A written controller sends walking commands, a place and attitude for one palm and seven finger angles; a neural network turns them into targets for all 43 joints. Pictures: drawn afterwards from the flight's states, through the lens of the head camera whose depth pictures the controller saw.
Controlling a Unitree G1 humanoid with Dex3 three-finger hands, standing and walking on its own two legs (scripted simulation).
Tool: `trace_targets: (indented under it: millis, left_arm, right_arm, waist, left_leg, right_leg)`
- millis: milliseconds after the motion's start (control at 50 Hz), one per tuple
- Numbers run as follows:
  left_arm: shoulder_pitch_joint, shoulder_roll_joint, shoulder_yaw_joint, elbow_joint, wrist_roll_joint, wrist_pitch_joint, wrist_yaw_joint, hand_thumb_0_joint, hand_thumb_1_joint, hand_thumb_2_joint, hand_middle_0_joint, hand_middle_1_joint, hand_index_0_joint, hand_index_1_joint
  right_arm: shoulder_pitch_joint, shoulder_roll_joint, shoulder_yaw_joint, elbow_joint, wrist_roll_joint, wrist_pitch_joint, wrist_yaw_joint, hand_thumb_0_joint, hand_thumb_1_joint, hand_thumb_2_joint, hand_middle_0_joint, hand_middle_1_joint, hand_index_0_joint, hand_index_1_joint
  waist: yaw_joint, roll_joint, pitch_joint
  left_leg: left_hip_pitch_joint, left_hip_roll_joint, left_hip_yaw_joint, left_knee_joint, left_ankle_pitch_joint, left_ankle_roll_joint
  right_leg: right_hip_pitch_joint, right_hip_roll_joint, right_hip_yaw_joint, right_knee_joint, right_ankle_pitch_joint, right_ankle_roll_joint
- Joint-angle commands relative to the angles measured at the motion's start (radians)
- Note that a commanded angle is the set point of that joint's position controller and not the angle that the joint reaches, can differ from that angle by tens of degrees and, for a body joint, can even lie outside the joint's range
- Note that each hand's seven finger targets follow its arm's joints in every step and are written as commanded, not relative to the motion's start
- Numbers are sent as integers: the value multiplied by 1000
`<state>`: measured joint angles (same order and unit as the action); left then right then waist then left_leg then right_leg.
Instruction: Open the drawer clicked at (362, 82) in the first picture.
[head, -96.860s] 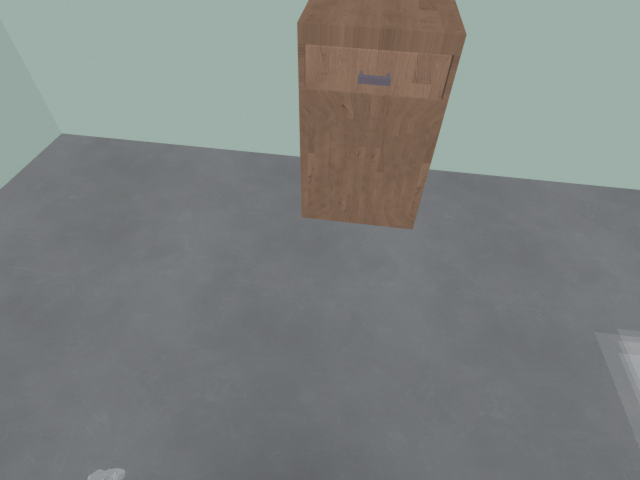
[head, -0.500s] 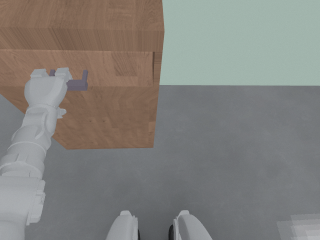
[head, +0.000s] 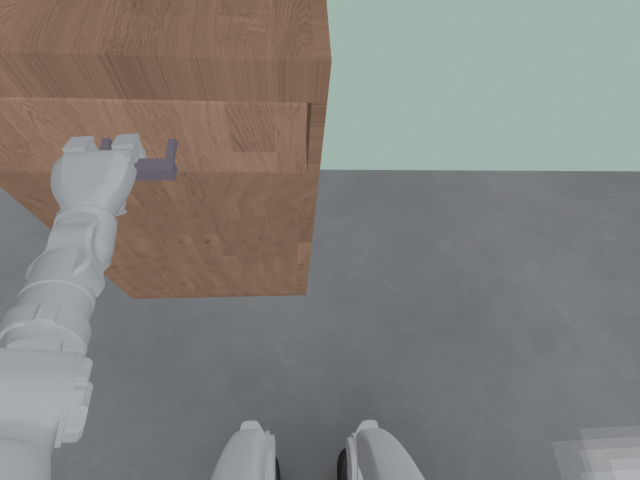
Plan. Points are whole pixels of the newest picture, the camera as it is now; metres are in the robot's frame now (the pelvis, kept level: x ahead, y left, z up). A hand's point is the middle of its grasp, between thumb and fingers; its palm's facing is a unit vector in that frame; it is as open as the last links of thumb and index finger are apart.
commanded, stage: pull the drawer open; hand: left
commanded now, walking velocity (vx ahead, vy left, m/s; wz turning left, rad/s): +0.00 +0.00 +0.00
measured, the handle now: (136, 157) +0.53 +0.24 +0.01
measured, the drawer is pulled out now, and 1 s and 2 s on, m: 0.00 0.12 0.24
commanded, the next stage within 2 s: none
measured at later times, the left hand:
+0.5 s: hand (108, 233) +0.42 +0.27 -0.02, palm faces -0.05 -0.05 -1.00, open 5.8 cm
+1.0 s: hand (97, 289) +0.35 +0.26 -0.02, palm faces -0.04 -0.05 -1.00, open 5.7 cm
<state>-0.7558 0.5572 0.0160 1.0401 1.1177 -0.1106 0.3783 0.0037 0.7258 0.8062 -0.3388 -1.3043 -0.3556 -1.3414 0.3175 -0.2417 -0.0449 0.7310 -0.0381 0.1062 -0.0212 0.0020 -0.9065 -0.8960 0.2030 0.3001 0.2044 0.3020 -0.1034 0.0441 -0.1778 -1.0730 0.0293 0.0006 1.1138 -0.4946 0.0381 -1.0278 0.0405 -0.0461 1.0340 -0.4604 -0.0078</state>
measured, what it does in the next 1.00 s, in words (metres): stands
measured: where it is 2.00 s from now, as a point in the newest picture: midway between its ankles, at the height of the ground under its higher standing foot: outside the picture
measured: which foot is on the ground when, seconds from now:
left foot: down 0.00-1.00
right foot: down 0.00-1.00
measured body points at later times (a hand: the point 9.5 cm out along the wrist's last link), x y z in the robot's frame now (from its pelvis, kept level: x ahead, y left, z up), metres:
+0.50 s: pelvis +0.02 +0.01 +0.02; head +0.13 +0.02 +0.45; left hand +0.42 +0.27 +0.04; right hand +0.09 -0.26 -0.11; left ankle +0.01 +0.09 -0.65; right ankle +0.01 -0.12 -0.65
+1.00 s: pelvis +0.03 +0.00 +0.02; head +0.11 +0.00 +0.47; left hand +0.34 +0.26 +0.04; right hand +0.15 -0.26 -0.10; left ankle +0.01 +0.09 -0.65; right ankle +0.01 -0.12 -0.65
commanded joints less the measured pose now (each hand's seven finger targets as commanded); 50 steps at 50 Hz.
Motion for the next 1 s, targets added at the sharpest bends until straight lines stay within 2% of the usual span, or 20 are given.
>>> trace_targets:
  millis: [0,40,120,160,240,320,360,500,660,680,700,740,800,840,860,880,920,940,960,980]
  left_arm:
    - [-235,169,40,-196,-8,-27,15,0,900,900,-400,-1350,-400,-1350]
    - [-172,140,32,-219,-20,-35,11,0,900,900,-400,-1350,-400,-1350]
    - [-70,161,68,-271,-33,-48,15,0,900,900,-400,-1350,-400,-1350]
    - [-32,123,45,-275,-29,-50,25,0,900,900,-400,-1350,-400,-1350]
    - [-12,109,44,-290,-18,-50,53,0,900,900,-400,-1350,-400,-1350]
    - [35,113,64,-313,-19,-36,67,0,900,900,-400,-1350,-400,-1350]
    - [95,86,55,-339,-21,-29,72,0,900,900,-400,-1350,-400,-1350]
    - [228,19,20,-442,-28,7,82,0,900,900,-400,-1350,-400,-1350]
    - [359,33,49,-550,-29,32,97,0,900,900,-400,-1350,-400,-1350]
    - [370,-6,17,-578,-29,32,98,0,900,900,-400,-1350,-400,-1350]
    - [391,12,37,-577,-33,35,98,0,900,900,-400,-1350,-400,-1350]
    - [405,4,32,-637,-32,32,101,0,900,900,-400,-1350,-400,-1350]
    - [471,16,52,-631,-31,39,106,0,900,900,-400,-1350,-400,-1350]
    - [485,2,41,-701,-32,34,112,0,900,900,-400,-1350,-400,-1350]
    - [538,33,72,-680,-32,38,114,0,900,900,-400,-1350,-400,-1350]
    - [531,-11,33,-710,-31,39,117,0,900,900,-400,-1350,-400,-1350]
    - [550,25,68,-708,-35,42,119,0,900,900,-400,-1350,-400,-1350]
    - [550,12,59,-744,-29,37,126,0,900,900,-400,-1350,-400,-1350]
    - [598,-4,52,-721,-35,43,125,0,900,900,-400,-1350,-400,-1350]
    - [568,12,61,-752,-29,39,130,0,900,900,-400,-1350,-400,-1350]
  right_arm:
    - [148,-171,-61,-54,-4,-3,-15,0,-900,-900,200,300,200,300]
    - [138,-166,-61,-66,-4,0,-13,0,-900,-900,200,300,200,300]
    - [114,-169,-62,-77,-1,5,-13,0,-900,-900,200,300,200,300]
    - [105,-165,-66,-77,2,8,-12,0,-900,-900,200,300,200,300]
    - [92,-164,-68,-77,2,13,-12,0,-900,-900,200,300,200,300]
    - [87,-166,-74,-80,2,19,-8,0,-900,-900,200,300,200,300]
    - [77,-159,-77,-88,4,22,-5,0,-900,-900,200,300,200,300]
    - [33,-150,-76,-126,9,29,2,0,-900,-900,200,300,200,300]
    - [-13,-147,-71,-151,4,29,-2,0,-900,-900,200,300,200,300]
    - [-26,-143,-67,-162,4,27,-1,0,-900,-900,200,300,200,300]
    - [-24,-144,-70,-159,5,24,-2,0,-900,-900,200,300,200,300]
    - [-38,-142,-66,-171,2,20,-3,0,-900,-900,200,300,200,300]
    - [-49,-141,-66,-170,1,15,-4,0,-900,-900,200,300,200,300]
    - [-65,-136,-61,-184,-1,9,-4,0,-900,-900,200,300,200,300]
    - [-65,-140,-65,-177,0,8,-5,0,-900,-900,200,300,200,300]
    - [-79,-136,-59,-186,-2,6,-2,0,-900,-900,200,300,200,300]
    - [-82,-142,-59,-183,-2,-1,-6,0,-900,-900,200,300,200,300]
    - [-92,-135,-57,-192,-3,-1,-5,0,-900,-900,200,300,200,300]
    - [-91,-134,-62,-188,-2,-7,-5,0,-900,-900,200,300,200,300]
    - [-99,-136,-57,-192,-4,-7,-5,0,-900,-900,200,300,200,300]
  waist:
    - [9,97,-473]
    - [18,82,-477]
    - [43,63,-451]
    - [39,53,-419]
    - [36,31,-385]
    - [51,25,-404]
    - [65,43,-423]
    - [71,37,-396]
    - [86,44,-357]
    - [80,44,-363]
    - [84,23,-346]
    - [89,41,-382]
    - [92,14,-336]
    - [98,55,-371]
    - [106,45,-344]
    - [95,57,-340]
    - [98,31,-321]
    - [104,44,-347]
    - [100,45,-319]
    - [98,32,-324]
  left_leg:
    - [481,-12,-35,-124,513,-11]
    - [487,-11,-28,-128,540,-9]
    - [472,-11,-19,-151,532,-7]
    - [475,-8,-18,-156,539,-8]
    - [471,-8,-18,-168,521,-8]
    - [496,-11,-17,-167,575,-10]
    - [536,-7,-18,-169,634,-14]
    - [576,-2,-22,-189,687,-17]
    - [601,-2,-22,-203,716,-21]
    - [599,-3,-17,-205,701,-19]
    - [586,-4,-17,-208,689,-19]
    - [605,-2,-22,-206,718,-20]
    - [576,-9,-15,-208,661,-18]
    - [599,-8,-14,-208,691,-19]
    - [598,-9,-19,-206,695,-22]
    - [594,-9,-14,-208,676,-21]
    - [568,-12,-19,-209,640,-20]
    - [579,-12,-13,-210,639,-20]
    - [579,-15,-12,-206,630,-19]
    - [568,-14,-9,-206,605,-19]
  right_leg:
    - [157,39,-5,-108,335,-34]
    - [186,39,-3,-113,360,-31]
    - [234,37,2,-122,375,-34]
    - [220,37,0,-128,369,-32]
    - [212,35,-1,-134,358,-33]
    - [244,36,1,-132,394,-35]
    - [252,37,-1,-132,413,-34]
    - [282,37,-5,-154,430,-33]
    - [313,36,-4,-162,449,-35]
    - [313,33,-3,-169,449,-31]
    - [330,34,-4,-169,452,-34]
    - [330,31,-3,-162,460,-30]
    - [345,34,-3,-167,451,-34]
    - [347,28,1,-163,462,-31]
    - [350,34,1,-159,464,-36]
    - [335,30,-1,-165,453,-31]
    - [348,31,-2,-160,440,-36]
    - [346,29,2,-158,440,-33]
    - [345,31,0,-162,442,-35]
    - [338,28,3,-162,432,-32]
